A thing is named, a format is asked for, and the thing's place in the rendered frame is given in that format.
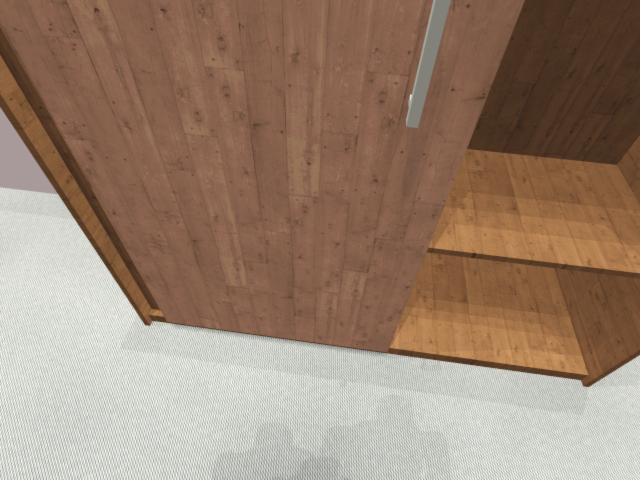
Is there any handle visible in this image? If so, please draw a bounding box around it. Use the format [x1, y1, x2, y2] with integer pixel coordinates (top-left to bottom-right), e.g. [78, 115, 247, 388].
[406, 0, 451, 128]

